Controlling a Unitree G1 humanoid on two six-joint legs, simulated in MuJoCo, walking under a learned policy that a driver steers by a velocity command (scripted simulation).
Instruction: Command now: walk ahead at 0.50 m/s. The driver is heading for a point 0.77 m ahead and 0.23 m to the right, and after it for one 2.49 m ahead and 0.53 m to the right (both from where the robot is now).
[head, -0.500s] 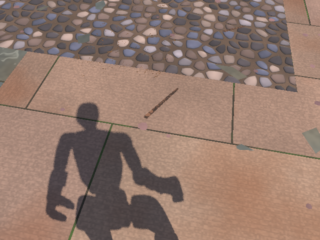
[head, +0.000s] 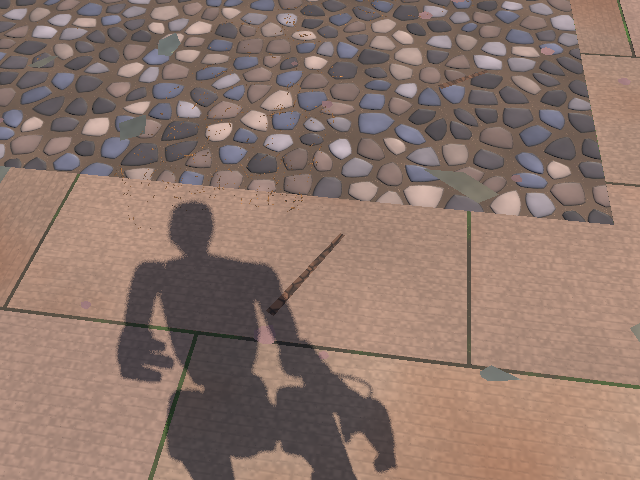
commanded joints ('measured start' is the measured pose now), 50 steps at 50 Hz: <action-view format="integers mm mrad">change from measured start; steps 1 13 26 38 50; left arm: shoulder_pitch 87 238 236 63 339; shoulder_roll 93 158 157 45 255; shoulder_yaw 23 37 33 40 136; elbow -19 75 52 -26 -38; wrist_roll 11 -6 -47 -15 -22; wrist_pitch -7 -3 -1 60 77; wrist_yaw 2 36 41 25 13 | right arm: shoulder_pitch -53 -318 2 -136 -113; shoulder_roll -119 -32 -127 -123 -175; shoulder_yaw -35 -15 -52 -60 -71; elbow -97 -170 -120 -59 -56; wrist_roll -10 -15 -27 -41 -14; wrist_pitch -21 -2 -25 -34 28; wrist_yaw -10 5 11 -13 -27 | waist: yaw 33 86 -86 7 207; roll -81 -65 143 37 -56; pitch -74 25 -226 25 -202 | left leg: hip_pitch -348 -355 540 200 86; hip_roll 121 97 368 237 194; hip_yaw -39 30 -441 148 313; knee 59 -493 -829 -1024 -145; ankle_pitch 125 542 121 473 767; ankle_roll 14 -31 177 136 -14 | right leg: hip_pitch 319 321 -342 -269 486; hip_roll -269 -204 -60 -157 -57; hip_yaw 366 125 190 131 116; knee -319 -418 760 330 5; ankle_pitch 34 191 -320 175 3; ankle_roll -168 -139 8 49 -162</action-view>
